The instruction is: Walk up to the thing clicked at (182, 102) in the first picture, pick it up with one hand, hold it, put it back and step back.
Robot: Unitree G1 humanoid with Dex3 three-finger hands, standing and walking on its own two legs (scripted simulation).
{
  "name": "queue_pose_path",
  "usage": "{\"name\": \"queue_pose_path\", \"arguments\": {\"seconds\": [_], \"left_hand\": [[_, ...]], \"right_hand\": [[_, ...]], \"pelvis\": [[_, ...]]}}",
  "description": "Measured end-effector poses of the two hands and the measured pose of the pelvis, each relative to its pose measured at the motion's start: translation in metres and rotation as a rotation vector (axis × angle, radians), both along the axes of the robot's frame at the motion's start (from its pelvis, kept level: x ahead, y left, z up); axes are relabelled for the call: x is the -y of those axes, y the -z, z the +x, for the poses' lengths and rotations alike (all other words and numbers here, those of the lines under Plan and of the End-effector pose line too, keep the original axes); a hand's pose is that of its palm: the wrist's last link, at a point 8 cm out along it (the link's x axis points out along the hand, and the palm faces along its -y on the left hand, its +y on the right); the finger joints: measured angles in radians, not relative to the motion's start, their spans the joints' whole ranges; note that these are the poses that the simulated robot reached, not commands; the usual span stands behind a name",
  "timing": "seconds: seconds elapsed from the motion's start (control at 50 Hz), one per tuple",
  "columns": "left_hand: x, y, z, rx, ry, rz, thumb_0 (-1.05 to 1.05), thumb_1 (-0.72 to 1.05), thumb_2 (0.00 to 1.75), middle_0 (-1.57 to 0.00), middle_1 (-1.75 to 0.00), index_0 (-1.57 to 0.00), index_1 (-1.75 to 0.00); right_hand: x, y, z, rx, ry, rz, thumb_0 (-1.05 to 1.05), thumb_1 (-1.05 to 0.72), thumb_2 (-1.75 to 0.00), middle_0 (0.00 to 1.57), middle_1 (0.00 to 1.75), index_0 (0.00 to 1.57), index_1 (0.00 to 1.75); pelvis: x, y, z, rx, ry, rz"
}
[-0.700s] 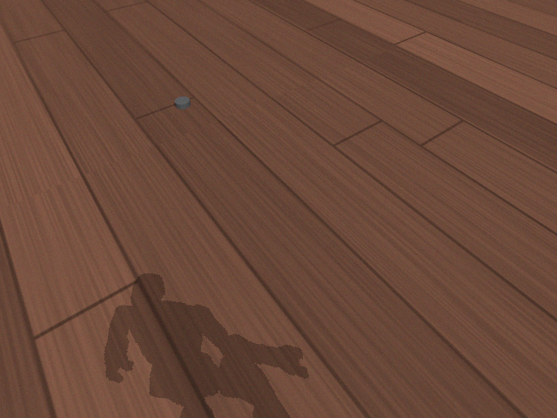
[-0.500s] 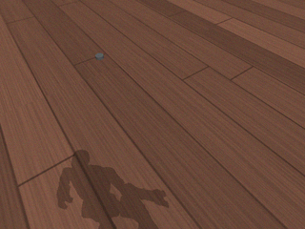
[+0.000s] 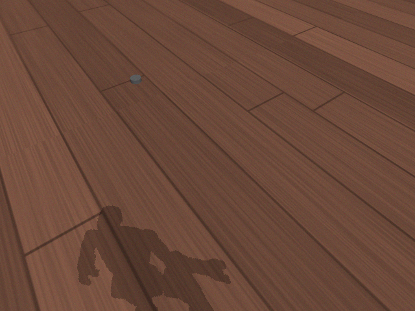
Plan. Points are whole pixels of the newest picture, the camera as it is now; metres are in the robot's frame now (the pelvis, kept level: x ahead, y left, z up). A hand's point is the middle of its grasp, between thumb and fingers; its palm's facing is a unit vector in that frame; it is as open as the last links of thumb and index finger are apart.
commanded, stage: stand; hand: left
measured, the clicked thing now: (135, 79) +1.96 +0.60 -0.77
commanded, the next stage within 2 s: walk up in 0.42 s
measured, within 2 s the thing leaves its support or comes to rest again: neither
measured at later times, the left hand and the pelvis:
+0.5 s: hand out of the picture +0.07 +0.26 -0.15, palm faces +0.00 -0.94 -0.33, open 7.3 cm; pelvis +0.01 +0.00 +0.00, yaw +2 degrees
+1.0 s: hand (40, 276) +0.23 +0.39 -0.15, palm faces +0.05 -0.94 -0.33, open 7.3 cm; pelvis +0.18 +0.10 -0.01, yaw +7 degrees
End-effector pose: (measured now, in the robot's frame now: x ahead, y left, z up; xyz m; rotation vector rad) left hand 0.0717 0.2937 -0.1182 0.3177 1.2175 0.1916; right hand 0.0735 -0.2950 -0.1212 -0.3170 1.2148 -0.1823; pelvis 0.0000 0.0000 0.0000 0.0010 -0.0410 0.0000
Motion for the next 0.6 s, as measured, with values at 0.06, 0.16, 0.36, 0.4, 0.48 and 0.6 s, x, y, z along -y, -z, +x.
{"name": "queue_pose_path", "arguments": {"seconds": [0.06,0.16,0.36,0.4,0.48,0.6], "left_hand": [[-0.001,0.000,-0.002,-0.004,-0.002,0.002,0.00,0.91,0.90,-0.21,-0.30,-0.21,-0.30],[-0.001,0.000,-0.004,-0.012,-0.003,0.004,0.00,0.91,0.90,-0.21,-0.30,-0.21,-0.30],[0.000,0.000,-0.007,-0.019,-0.004,0.004,0.00,0.91,0.90,-0.21,-0.30,-0.21,-0.30],[0.001,0.000,-0.007,-0.019,-0.004,0.004,0.00,0.91,0.90,-0.21,-0.30,-0.21,-0.30],[-0.004,-0.002,-0.005,0.019,-0.009,-0.013,0.00,0.91,0.90,-0.21,-0.30,-0.21,-0.30],[-0.038,-0.010,-0.017,0.071,-0.070,0.025,0.00,0.90,0.90,-0.21,-0.30,-0.21,-0.30]], "right_hand": [[0.000,0.000,-0.001,-0.003,0.000,0.001,0.01,-0.90,-0.90,0.20,0.30,0.20,0.30],[0.000,0.001,-0.003,-0.009,0.001,0.002,0.01,-0.90,-0.90,0.20,0.30,0.20,0.30],[0.002,0.001,-0.004,-0.018,0.002,0.003,0.01,-0.90,-0.90,0.20,0.30,0.20,0.30],[0.002,0.001,-0.004,-0.017,0.001,0.003,0.01,-0.90,-0.90,0.20,0.30,0.20,0.30],[0.006,0.000,-0.001,-0.001,-0.006,0.019,0.01,-0.90,-0.90,0.20,0.30,0.20,0.30],[0.011,-0.010,0.036,-0.003,-0.079,-0.017,0.01,-0.90,-0.90,0.20,0.30,0.20,0.30]], "pelvis": [[0.000,0.000,0.000,0.000,0.000,0.001],[0.001,0.000,-0.001,-0.002,-0.001,0.001],[0.002,0.000,0.000,-0.002,-0.002,0.000],[0.002,0.000,0.000,-0.002,-0.001,0.001],[0.002,0.002,0.004,-0.014,-0.017,-0.003],[-0.012,0.004,0.022,-0.023,-0.067,-0.018]]}}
